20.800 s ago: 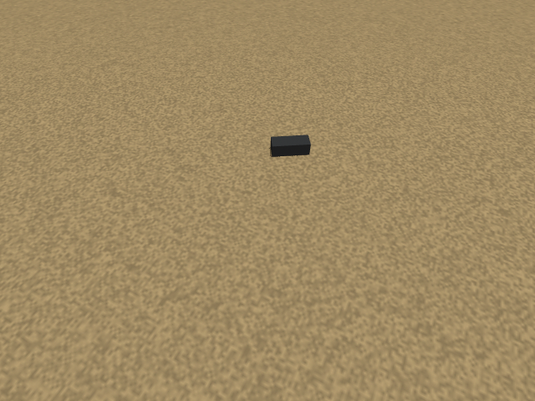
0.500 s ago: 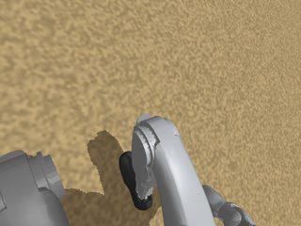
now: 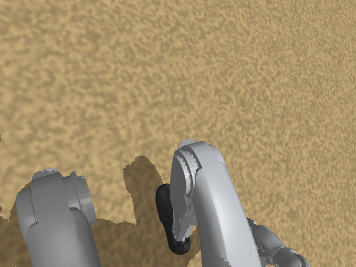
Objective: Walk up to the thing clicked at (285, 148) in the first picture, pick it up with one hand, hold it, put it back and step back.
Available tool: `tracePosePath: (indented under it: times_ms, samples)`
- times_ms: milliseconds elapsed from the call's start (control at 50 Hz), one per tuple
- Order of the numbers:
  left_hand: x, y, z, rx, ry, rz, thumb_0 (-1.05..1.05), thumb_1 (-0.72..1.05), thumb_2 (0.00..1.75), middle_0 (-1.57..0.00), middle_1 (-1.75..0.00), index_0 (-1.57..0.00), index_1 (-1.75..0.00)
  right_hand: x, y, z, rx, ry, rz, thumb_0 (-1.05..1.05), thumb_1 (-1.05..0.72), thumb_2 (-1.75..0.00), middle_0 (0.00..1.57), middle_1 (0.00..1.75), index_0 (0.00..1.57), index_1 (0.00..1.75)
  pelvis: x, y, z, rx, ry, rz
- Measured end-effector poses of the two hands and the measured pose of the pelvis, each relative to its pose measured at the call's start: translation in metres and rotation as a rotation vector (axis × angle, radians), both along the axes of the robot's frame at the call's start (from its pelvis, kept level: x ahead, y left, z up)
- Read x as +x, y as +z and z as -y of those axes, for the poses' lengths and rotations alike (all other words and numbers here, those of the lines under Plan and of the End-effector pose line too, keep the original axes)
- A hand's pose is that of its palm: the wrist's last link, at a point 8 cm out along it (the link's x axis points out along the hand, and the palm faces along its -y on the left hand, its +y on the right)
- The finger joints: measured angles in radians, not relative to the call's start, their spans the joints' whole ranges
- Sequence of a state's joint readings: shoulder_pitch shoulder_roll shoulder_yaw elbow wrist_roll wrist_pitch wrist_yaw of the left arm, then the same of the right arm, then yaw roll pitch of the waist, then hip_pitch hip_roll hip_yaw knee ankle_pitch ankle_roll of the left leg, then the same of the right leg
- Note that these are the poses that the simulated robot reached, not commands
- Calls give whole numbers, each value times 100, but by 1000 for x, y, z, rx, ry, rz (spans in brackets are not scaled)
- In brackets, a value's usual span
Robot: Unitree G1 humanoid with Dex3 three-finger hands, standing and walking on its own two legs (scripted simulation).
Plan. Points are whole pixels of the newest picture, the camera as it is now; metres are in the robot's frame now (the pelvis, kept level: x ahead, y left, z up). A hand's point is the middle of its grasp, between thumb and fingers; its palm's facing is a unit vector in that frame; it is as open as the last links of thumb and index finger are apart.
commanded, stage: settle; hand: left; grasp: from above
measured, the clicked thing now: out of the picture +0.42 +0.40 -0.23
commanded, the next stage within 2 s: lift in 0.44 s
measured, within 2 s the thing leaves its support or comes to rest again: neither
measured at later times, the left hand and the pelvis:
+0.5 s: hand out of the picture +0.41 +0.39 -0.12, palm faces -0.47 -0.08 -0.88, open 10.9 cm; pelvis -0.01 +0.00 +0.03, yaw +3 degrees
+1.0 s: hand out of the picture +0.38 +0.38 -0.04, palm faces -0.47 -0.11 -0.87, open 10.9 cm; pelvis -0.01 +0.00 +0.08, yaw +6 degrees
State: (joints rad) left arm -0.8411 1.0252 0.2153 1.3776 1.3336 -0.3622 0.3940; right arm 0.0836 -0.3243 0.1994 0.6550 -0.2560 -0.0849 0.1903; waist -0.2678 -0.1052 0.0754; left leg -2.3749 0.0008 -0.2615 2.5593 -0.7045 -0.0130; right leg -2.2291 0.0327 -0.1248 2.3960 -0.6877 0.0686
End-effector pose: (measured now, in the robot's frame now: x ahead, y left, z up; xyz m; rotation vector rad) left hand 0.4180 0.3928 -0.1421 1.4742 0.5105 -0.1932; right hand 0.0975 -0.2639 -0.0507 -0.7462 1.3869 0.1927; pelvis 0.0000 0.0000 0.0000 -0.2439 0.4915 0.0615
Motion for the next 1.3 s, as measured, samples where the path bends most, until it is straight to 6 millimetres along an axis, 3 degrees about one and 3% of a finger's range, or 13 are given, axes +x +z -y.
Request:
tracePosePath:
  times_ms: [260, 640, 840, 1080, 1300]
  samples:
    - [1, 54, 2, 14, -19, -27, 1, -18, 63, -57, -72, -64, -67, 18, -1, -4, 60, -92, 63, 0, -90, -90, 21, 30, 20, 30, -4, 20, -1, 18, 27, -47]
    - [2, 94, 6, 5, -35, -25, 1, -20, 65, -59, -71, -66, -66, -13, 4, 1, 45, -195, 14, 0, -90, -90, 21, 30, 20, 30, -10, 35, 3, 41, 41, -60]
    - [-14, 120, 12, -16, -11, -58, 1, -17, 63, -57, -72, -64, -66, -17, 21, 3, 55, -254, 32, 0, -90, -90, 21, 30, 20, 30, -13, 56, 4, 56, 51, -81]
    - [-45, 190, 15, -20, -25, -39, 1, -17, 62, -57, -72, -64, -66, 15, 55, -3, 101, -266, 144, 0, -90, -90, 21, 30, 20, 30, -15, 99, 4, 79, 67, -90]
    - [-76, 273, 31, -29, -31, -16, 1, -14, 61, -54, -73, -62, -66, 49, 110, -16, 161, -262, 260, 0, -90, -90, 21, 30, 20, 30, -13, 162, 5, 105, 85, -60]
